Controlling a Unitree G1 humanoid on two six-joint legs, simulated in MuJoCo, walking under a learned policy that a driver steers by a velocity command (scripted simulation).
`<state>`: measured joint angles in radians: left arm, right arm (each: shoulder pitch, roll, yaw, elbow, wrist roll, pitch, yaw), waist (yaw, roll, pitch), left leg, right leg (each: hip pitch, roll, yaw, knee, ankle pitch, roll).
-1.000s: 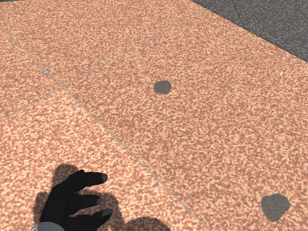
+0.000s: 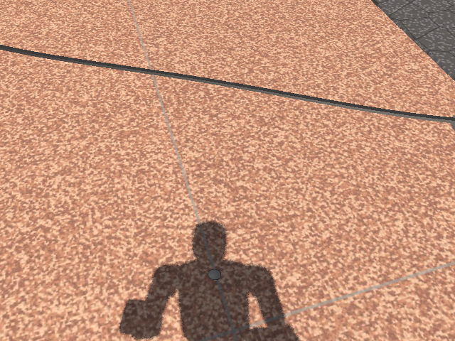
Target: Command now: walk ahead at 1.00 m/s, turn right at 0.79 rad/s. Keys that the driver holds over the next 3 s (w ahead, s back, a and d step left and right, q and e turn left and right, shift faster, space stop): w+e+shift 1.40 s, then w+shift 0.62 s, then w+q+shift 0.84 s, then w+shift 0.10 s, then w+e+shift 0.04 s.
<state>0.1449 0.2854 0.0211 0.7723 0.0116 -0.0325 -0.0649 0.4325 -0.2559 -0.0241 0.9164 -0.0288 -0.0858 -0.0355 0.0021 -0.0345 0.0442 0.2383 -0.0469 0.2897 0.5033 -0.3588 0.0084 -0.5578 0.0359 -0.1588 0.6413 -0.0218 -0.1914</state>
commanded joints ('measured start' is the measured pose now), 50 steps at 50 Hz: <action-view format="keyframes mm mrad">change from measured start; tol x64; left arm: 1 487 243 104 117 -25 23 42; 50 159 207 89 -84 6 0 78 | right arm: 1 -271 -89 -18 -164 -26 -7 18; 50 -147 -162 -16 -304 -39 -4 27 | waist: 1 237 -207 -96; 50 -34 136 -9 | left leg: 1 -754 -23 -98 1102 -26 6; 17 -657 76 -305 30 439 -47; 24 38 485 -1122 -278 -591 134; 42 -197 315 -15 100 1498 -13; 45 -970 44 -88 1133 -158 -54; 50 -968 173 -372 847 -42 -65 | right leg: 1 746 -59 285 15 4 -121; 3 932 -303 1006 -376 -437 -322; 16 338 -37 543 -415 172 -47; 24 -267 4 285 817 -348 62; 42 285 79 -36 127 -142 -34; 46 1040 -269 910 -242 -294 -315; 50 469 -163 706 -406 -141 -205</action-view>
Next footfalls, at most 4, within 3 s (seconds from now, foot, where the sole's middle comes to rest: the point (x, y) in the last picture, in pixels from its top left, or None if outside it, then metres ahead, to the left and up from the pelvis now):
0.42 left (212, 289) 0.63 0.07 -0.74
0.88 right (334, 229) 0.84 -0.32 -0.74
1.28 left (387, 149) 1.21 -0.59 -0.74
1.72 right None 1.03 -1.02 -0.74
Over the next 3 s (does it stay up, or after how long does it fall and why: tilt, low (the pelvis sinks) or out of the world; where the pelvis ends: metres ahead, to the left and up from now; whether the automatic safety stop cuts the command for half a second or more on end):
stays up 1.25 -2.05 0.00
